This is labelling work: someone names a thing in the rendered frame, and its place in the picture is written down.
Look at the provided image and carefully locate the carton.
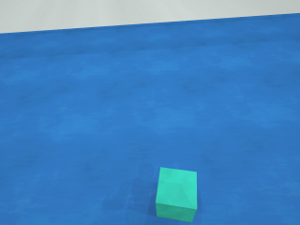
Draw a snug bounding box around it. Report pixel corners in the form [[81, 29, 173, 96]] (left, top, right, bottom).
[[156, 167, 197, 223]]

